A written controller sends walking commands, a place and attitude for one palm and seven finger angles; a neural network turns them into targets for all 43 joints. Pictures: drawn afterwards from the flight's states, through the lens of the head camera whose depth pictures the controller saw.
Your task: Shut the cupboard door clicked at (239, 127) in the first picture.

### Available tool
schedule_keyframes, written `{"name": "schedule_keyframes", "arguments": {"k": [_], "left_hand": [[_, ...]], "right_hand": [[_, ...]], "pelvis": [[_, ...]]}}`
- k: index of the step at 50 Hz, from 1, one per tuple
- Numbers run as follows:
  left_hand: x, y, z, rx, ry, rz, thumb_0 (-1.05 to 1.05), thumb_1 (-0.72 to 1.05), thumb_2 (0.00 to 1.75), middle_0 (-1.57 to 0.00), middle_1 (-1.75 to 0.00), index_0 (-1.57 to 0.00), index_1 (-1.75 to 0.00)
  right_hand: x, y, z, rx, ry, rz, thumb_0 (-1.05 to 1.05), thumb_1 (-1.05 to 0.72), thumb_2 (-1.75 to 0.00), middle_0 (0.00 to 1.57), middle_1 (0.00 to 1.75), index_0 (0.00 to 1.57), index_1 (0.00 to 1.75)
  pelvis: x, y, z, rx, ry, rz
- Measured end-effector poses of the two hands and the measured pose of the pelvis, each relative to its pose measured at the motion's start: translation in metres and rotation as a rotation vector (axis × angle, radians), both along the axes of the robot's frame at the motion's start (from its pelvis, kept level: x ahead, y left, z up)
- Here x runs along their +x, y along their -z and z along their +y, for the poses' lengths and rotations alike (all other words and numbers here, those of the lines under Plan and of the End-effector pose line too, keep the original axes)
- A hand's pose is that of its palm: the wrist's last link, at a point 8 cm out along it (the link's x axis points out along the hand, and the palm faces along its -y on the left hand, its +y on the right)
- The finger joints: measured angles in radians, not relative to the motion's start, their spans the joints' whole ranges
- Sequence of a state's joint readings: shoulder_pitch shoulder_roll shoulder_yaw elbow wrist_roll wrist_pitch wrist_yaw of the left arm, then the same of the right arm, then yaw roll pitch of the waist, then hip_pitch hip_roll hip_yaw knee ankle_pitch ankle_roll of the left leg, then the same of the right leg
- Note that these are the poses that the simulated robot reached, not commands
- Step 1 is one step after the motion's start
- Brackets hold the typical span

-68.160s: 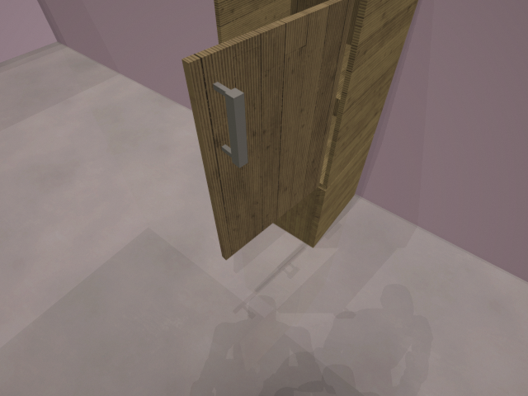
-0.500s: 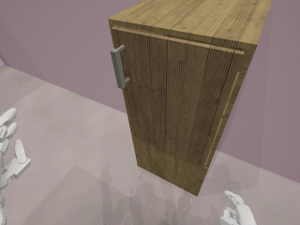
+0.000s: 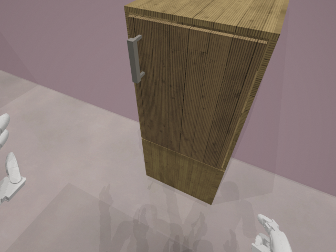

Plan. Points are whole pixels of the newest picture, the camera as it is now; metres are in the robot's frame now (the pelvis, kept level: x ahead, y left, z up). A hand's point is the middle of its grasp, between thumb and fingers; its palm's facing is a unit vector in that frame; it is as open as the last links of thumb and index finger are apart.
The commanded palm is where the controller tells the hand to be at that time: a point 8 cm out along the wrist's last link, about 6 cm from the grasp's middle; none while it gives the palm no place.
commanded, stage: step back with the hand held close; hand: left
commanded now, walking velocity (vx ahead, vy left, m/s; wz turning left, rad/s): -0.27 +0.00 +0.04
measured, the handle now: (137, 59) +0.68 +0.15 +0.13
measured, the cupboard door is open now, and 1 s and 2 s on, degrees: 0 0 0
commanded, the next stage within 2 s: stop stepping back and stand still in 0.56 s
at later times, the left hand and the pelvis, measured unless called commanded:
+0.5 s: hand out of the picture +0.10 +0.30 +0.19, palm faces +0.52 -0.74 -0.42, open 7.4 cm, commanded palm +0.02 +0.32 +0.19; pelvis -0.09 +0.01 -0.01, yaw +5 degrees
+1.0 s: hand out of the picture +0.00 +0.27 +0.17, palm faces +0.34 -0.84 -0.44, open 7.4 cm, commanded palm -0.08 +0.31 +0.19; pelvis -0.23 +0.02 +0.01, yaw -3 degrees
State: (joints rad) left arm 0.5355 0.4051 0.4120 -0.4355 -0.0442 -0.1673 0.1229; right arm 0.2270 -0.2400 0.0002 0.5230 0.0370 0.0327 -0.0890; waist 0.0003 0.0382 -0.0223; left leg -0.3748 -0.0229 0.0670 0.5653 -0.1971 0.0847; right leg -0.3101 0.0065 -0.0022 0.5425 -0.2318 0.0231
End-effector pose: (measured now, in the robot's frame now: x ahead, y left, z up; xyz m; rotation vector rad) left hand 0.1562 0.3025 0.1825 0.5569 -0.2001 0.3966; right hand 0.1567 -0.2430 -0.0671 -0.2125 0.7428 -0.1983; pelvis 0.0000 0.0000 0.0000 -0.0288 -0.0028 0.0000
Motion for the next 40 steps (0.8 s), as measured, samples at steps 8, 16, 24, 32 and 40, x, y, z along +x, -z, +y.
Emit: {"name": "schedule_keyframes", "arguments": {"k": [8, 16, 24, 32, 40], "left_hand": [[-0.046, -0.006, 0.000, 0.037, -0.050, -0.093, 0.01, 0.89, 0.90, -0.21, -0.31, -0.22, -0.30], [-0.081, -0.013, 0.005, 0.044, -0.039, -0.174, 0.01, 0.89, 0.90, -0.21, -0.31, -0.21, -0.30], [-0.100, -0.015, 0.029, 0.060, -0.018, -0.207, 0.01, 0.89, 0.90, -0.21, -0.31, -0.22, -0.30], [-0.143, -0.018, 0.015, 0.012, 0.038, -0.221, 0.01, 0.89, 0.90, -0.21, -0.31, -0.21, -0.30], [-0.167, -0.022, 0.001, 0.028, 0.158, -0.236, 0.01, 0.89, 0.90, -0.21, -0.31, -0.22, -0.30]], "right_hand": [[-0.033, 0.016, 0.005, -0.007, -0.074, 0.048, 0.01, -0.91, -0.89, 0.21, 0.30, 0.20, 0.30], [-0.055, 0.018, 0.011, -0.031, -0.103, 0.071, 0.01, -0.91, -0.89, 0.21, 0.30, 0.20, 0.30], [-0.077, 0.008, 0.029, -0.035, -0.093, 0.002, 0.01, -0.91, -0.89, 0.21, 0.29, 0.20, 0.30], [-0.101, -0.005, 0.046, 0.010, -0.153, -0.079, 0.01, -0.90, -0.89, 0.21, 0.30, 0.20, 0.30], [-0.178, 0.001, 0.033, -0.001, -0.042, -0.022, 0.01, -0.90, -0.89, 0.21, 0.30, 0.21, 0.30]], "pelvis": [[-0.029, 0.008, -0.006, -0.002, -0.088, -0.013], [-0.055, 0.011, 0.001, -0.006, -0.089, -0.008], [-0.088, 0.011, 0.010, -0.073, -0.100, 0.000], [-0.135, 0.007, 0.006, -0.055, -0.023, 0.077], [-0.170, 0.008, 0.012, -0.004, 0.061, 0.029]]}}
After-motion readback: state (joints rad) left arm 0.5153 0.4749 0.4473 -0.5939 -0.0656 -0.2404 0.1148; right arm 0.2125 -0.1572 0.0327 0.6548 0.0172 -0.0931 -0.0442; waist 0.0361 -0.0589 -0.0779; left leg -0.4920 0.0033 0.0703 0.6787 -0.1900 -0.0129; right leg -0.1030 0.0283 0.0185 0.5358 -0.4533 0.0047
